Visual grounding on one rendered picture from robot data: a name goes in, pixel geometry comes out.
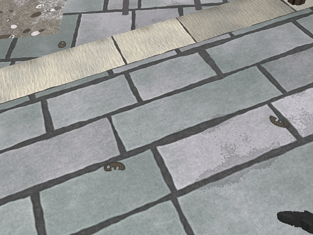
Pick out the right robot hand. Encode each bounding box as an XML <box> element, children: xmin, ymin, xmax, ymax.
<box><xmin>277</xmin><ymin>211</ymin><xmax>313</xmax><ymax>234</ymax></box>

